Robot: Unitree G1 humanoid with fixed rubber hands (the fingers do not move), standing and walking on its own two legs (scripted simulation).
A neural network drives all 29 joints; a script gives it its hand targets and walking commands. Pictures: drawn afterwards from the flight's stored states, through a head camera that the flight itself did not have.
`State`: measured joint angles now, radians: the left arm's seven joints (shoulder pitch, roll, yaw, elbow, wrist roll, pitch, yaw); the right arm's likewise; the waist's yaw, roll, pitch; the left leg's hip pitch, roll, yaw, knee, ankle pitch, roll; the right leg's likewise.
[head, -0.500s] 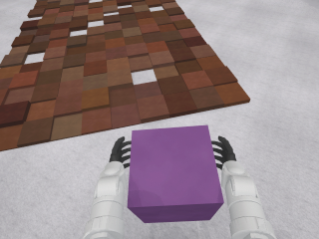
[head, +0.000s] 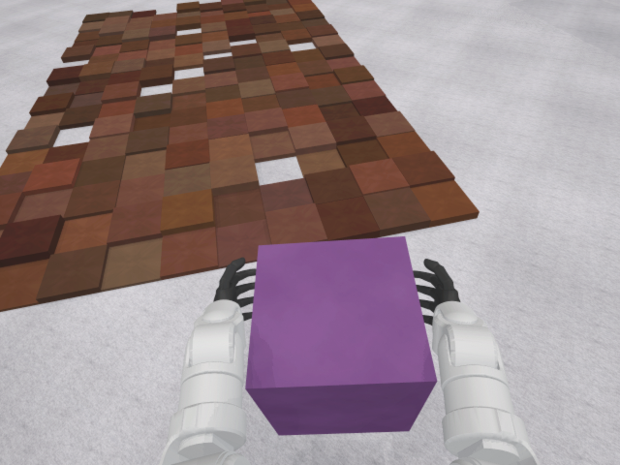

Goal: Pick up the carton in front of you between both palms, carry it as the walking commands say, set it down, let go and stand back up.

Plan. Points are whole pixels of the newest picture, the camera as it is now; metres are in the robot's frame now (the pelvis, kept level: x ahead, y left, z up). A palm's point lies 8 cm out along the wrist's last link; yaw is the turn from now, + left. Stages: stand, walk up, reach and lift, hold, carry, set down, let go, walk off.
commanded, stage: reach and lift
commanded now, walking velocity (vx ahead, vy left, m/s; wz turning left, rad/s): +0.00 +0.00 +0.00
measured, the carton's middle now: (337, 342) +0.30 -0.01 -0.05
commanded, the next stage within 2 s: hold in 0.66 s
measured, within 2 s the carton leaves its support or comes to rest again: neither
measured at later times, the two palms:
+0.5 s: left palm (228, 301) +0.31 +0.15 +0.04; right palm (447, 302) +0.31 -0.15 +0.04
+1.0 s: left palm (221, 304) +0.30 +0.15 +0.06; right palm (450, 304) +0.30 -0.15 +0.05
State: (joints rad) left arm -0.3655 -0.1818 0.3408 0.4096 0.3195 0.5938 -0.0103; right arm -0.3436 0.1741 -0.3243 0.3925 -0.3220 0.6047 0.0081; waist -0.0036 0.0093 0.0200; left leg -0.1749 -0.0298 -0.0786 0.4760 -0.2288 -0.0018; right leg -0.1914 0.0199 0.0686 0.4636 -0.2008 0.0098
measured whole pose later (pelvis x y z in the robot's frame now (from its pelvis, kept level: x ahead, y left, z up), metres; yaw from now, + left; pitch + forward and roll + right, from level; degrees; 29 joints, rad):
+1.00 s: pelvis +0.01 +0.00 +0.01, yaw +0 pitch -8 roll +0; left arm -0.29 -0.16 0.24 0.26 0.29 0.76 -0.01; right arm -0.27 0.15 -0.22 0.25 -0.29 0.77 0.00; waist 0.00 0.01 0.02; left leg -0.03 -0.02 -0.08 0.36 -0.20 0.00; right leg -0.05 0.02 0.07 0.36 -0.17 0.01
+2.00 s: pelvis +0.01 +0.00 +0.01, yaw +0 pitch -8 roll +0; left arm -0.28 -0.16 0.23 0.23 0.29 0.76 -0.01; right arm -0.26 0.15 -0.20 0.22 -0.28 0.77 -0.01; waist 0.00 0.01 0.03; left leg -0.03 -0.02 -0.08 0.36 -0.20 0.00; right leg -0.05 0.02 0.07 0.35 -0.17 0.01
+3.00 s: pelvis +0.36 +0.01 +0.00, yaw +3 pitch +5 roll +1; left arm -0.19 -0.14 0.11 -0.34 0.10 1.22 0.09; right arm -0.17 0.13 -0.12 -0.35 -0.10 1.23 -0.10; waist 0.03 -0.01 -0.11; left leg -0.58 0.08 0.18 0.56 -0.10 0.01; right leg 0.02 -0.04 -0.20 0.24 -0.34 0.01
